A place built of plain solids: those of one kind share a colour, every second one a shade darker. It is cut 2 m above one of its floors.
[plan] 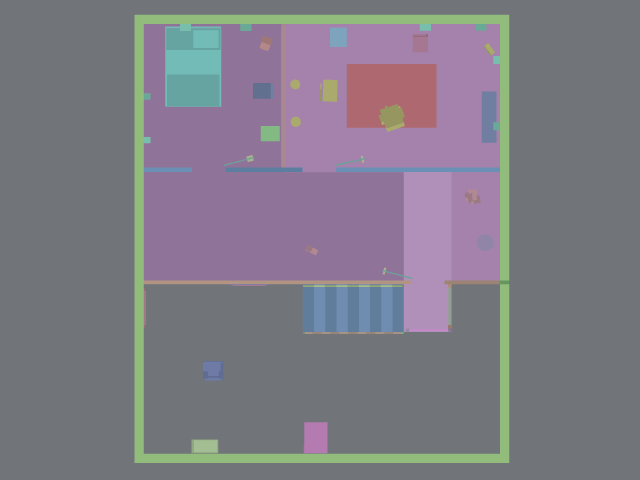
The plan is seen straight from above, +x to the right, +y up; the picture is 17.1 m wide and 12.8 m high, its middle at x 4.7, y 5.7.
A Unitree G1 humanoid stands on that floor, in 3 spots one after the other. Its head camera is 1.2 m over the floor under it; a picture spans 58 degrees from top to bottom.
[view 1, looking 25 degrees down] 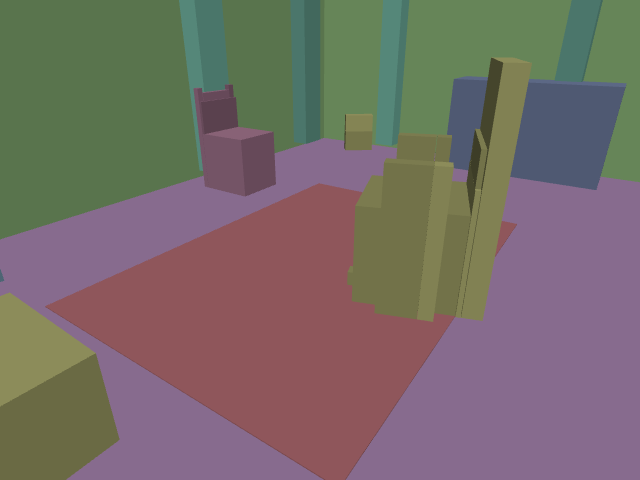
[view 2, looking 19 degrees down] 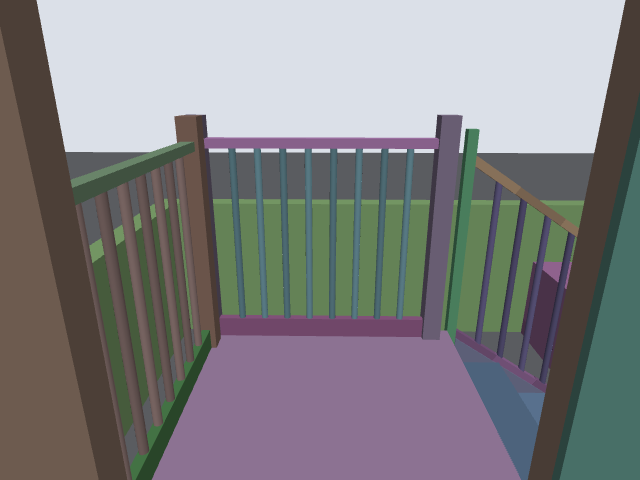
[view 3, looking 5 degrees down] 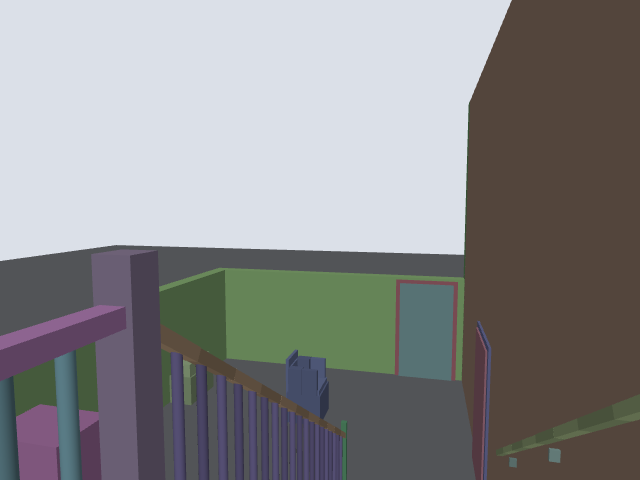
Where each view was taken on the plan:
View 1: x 4.68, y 8.27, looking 34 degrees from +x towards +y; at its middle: laid_rug_rug_study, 2.83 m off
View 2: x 7.57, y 5.27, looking -89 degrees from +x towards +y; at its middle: wall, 5.58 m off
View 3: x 7.78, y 3.88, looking -166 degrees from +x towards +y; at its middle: nothing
